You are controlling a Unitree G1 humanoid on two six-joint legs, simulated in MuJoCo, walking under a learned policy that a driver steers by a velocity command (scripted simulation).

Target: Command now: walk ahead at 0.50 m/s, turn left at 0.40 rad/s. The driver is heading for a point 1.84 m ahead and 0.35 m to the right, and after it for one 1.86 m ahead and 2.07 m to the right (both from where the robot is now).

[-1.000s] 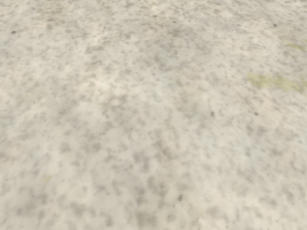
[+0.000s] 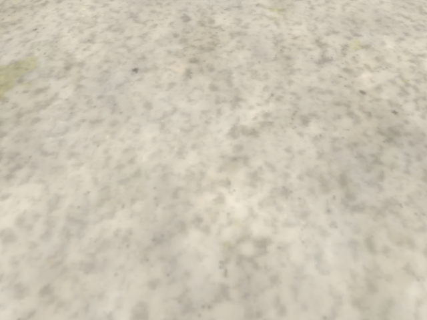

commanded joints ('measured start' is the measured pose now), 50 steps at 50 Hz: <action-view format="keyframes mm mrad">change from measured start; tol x32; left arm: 1 32 69 17 -46 10 10 3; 50 135 77 19 -54 -13 32 1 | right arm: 1 -27 -139 -33 -66 -2 -24 -19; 50 -28 -86 -4 -1 -14 -61 1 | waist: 1 30 54 -72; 15 28 101 -89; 18 56 -297 -378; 50 14 115 -50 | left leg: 1 56 265 -227 -195 333 199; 10 227 316 -115 -199 174 109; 16 280 276 21 224 748 11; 18 -345 17 18 843 -349 -103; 19 -461 64 -109 925 -382 -87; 39 -276 120 -28 68 151 -100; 42 149 170 -54 52 167 10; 44 663 501 -671 -29 -54 225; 50 156 324 -301 -211 54 129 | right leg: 1 -66 -27 -15 -131 113 44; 13 -105 34 -31 -554 275 -80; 16 292 131 -101 -582 267 -148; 19 905 -218 732 -796 -96 -366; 27 381 -57 298 -888 396 -313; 42 458 -5 242 -463 677 -160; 44 -80 197 109 84 -248 -54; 50 -100 0 33 -11 15 -35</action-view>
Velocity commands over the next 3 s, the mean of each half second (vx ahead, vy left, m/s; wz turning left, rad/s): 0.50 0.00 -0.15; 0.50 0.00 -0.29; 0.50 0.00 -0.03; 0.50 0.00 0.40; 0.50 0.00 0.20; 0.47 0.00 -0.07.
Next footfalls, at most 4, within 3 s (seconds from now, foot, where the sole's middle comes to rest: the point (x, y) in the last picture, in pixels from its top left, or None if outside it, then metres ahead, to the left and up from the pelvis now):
0.32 right None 0.36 -0.16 -0.78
0.84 left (224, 250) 0.68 -0.03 -0.78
1.34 right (309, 200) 0.88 -0.35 -0.78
1.90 left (256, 131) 1.22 -0.18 -0.78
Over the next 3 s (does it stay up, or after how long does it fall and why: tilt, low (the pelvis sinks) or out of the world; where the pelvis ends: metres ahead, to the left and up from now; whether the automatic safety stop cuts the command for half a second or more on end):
stays up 1.66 -0.25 -0.01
